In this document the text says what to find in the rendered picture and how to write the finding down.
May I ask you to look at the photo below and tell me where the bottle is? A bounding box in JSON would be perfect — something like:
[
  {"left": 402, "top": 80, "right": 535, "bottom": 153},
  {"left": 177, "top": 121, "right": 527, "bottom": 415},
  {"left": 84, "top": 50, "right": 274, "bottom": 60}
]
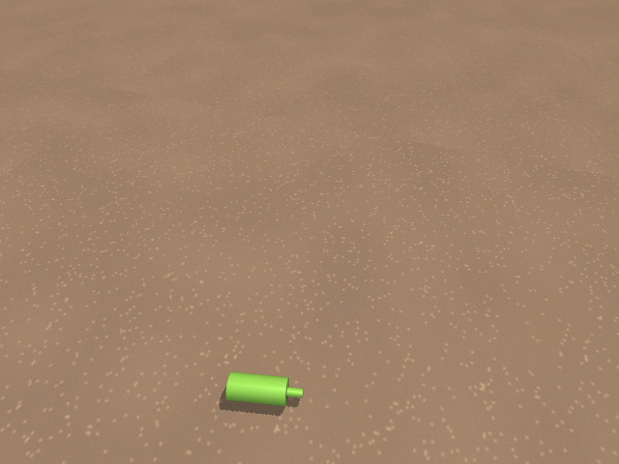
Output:
[{"left": 226, "top": 372, "right": 304, "bottom": 406}]

